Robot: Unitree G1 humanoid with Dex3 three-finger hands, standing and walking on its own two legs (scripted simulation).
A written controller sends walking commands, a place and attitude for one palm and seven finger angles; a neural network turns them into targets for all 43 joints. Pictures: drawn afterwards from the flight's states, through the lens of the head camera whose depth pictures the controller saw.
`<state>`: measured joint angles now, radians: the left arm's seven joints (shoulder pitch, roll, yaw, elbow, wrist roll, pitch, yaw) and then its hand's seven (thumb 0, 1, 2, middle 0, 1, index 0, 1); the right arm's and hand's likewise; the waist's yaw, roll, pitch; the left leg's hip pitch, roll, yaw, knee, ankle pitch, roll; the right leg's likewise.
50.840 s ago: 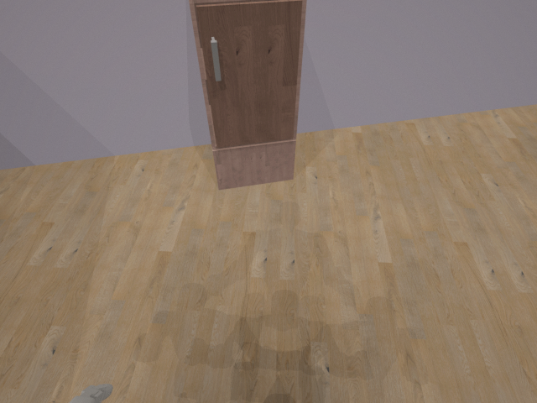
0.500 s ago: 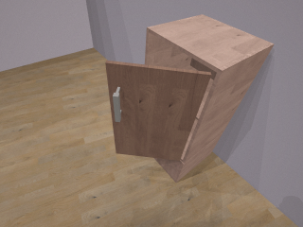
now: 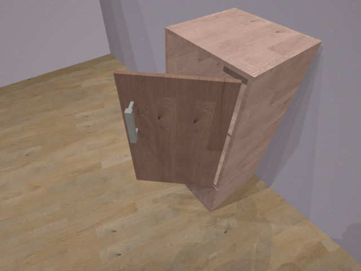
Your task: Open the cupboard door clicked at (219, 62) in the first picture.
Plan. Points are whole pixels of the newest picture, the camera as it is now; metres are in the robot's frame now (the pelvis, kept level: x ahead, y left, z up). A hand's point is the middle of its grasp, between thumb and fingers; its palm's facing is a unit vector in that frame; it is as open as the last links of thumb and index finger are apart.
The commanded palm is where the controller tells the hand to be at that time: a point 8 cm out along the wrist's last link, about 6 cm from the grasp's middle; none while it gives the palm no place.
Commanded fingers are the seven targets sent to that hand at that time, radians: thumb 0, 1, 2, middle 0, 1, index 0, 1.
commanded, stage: come to a stop and stand still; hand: left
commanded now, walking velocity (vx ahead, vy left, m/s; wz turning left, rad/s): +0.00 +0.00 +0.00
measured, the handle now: (132, 122) +0.57 +0.20 -0.05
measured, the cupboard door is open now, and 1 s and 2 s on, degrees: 46 46 46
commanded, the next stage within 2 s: look again from close up in 0.12 s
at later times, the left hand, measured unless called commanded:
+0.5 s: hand out of the picture +0.00 +0.19 -0.18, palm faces +0.01 -0.98 -0.21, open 7.4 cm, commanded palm none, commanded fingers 0.00 0.90 0.90 -0.20 -0.30 -0.20 -0.30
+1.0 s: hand (78, 236) +0.19 +0.24 -0.03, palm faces +0.20 -0.97 -0.10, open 7.6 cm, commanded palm +0.11 +0.29 -0.07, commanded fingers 0.00 0.64 0.79 -0.22 -0.47 -0.22 -0.47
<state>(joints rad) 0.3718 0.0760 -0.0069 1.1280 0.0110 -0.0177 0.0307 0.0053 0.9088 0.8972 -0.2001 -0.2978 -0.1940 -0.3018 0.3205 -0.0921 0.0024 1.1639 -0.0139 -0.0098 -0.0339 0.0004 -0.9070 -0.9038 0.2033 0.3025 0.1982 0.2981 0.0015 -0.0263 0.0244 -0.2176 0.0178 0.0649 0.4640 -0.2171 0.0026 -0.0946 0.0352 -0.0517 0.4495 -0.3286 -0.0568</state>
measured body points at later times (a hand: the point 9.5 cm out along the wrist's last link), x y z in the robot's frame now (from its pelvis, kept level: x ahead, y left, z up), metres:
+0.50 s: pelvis -0.01 +0.02 +0.00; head -0.01 +0.02 +0.45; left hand +0.00 +0.25 -0.16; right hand +0.00 -0.20 -0.16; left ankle +0.01 +0.12 -0.74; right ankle -0.05 -0.08 -0.74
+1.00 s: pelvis -0.02 +0.05 -0.02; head -0.01 +0.05 +0.43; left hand +0.18 +0.29 -0.02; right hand +0.09 -0.20 -0.13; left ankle +0.01 +0.12 -0.74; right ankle -0.05 -0.07 -0.74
